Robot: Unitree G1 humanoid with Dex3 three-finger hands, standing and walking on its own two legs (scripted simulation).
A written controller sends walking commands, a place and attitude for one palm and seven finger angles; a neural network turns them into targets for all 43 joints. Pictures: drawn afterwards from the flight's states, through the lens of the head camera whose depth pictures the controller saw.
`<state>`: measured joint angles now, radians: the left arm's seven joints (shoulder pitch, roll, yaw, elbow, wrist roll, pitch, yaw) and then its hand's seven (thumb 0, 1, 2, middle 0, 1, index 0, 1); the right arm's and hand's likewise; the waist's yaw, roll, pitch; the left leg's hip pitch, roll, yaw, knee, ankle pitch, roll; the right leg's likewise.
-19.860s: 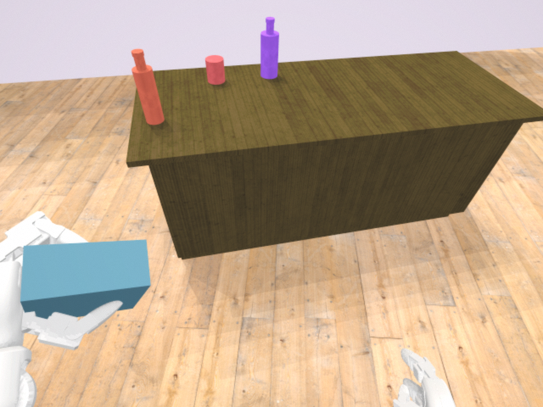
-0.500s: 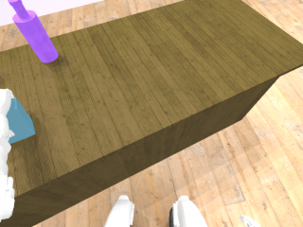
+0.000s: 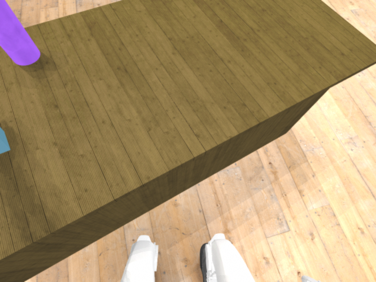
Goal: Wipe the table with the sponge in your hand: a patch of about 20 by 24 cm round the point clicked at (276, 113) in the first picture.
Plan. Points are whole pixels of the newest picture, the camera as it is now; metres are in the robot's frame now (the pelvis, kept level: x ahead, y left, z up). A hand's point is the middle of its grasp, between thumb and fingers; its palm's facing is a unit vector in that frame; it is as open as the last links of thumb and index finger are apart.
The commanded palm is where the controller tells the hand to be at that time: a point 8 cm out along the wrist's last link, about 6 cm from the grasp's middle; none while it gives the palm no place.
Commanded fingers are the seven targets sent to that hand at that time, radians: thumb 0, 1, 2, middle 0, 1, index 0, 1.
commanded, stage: slide across to the middle lane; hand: left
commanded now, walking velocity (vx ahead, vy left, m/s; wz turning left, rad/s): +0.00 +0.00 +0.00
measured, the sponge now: out of the picture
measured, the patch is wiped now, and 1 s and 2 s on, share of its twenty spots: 0.30 0.50 0.60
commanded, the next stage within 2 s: wipe back along the middle lane in 0.92 s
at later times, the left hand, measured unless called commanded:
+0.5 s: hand out of the picture +0.43 +0.45 +0.04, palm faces -0.20 +0.03 -0.98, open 9.5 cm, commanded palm +0.44 +0.40 +0.09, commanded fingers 0.00 0.10 1.30 -1.20 -1.60 -1.20 -1.60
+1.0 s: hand out of the picture +0.46 +0.40 +0.04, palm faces -0.15 +0.02 -0.99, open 9.5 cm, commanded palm +0.45 +0.36 +0.08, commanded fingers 0.00 0.10 1.30 -1.20 -1.60 -1.20 -1.60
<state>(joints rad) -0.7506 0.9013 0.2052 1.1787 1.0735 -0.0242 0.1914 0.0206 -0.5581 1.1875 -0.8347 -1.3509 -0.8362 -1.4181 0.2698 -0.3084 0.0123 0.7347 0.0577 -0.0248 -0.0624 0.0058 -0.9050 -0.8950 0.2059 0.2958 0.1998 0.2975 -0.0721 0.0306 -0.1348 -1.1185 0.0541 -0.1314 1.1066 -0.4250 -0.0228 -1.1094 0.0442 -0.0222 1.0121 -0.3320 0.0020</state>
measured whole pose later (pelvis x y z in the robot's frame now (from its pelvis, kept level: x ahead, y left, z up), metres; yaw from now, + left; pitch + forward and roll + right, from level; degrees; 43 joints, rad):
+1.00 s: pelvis +0.05 +0.06 +0.05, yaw +1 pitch +20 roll -4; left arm -0.73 0.53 0.00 1.15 1.04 0.25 0.37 0.00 -0.50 1.16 -0.78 -1.42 -0.78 -1.48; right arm 0.25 -0.23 -0.04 0.81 0.03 0.03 0.00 0.00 -0.90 -0.89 0.21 0.30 0.20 0.30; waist -0.06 0.04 -0.16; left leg -0.80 0.01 -0.07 0.86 -0.40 0.02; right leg -0.77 -0.02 0.02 0.72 -0.30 0.02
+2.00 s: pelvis +0.07 +0.03 +0.06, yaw +1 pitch +15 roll -2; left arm -0.38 0.39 -0.05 0.79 1.00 0.35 0.40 -0.02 -0.43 1.11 -0.73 -1.45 -0.73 -1.51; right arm 0.18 -0.25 -0.04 0.73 0.06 0.07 -0.02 0.01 -0.91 -0.90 0.20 0.30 0.20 0.30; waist 0.01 0.04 -0.17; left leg -0.64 0.02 -0.07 0.78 -0.40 -0.02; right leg -0.64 -0.01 0.02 0.71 -0.33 0.04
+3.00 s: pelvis +0.05 +0.01 +0.06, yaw +1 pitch +9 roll -1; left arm -0.11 0.28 -0.15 0.50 1.02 0.46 0.39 0.01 -0.43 1.10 -0.73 -1.45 -0.74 -1.51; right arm 0.11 -0.24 -0.02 0.68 0.06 0.06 -0.04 0.01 -0.91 -0.90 0.20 0.30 0.20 0.30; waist 0.06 0.04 -0.16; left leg -0.55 0.02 -0.07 0.78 -0.39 -0.04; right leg -0.57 -0.01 0.02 0.75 -0.34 0.02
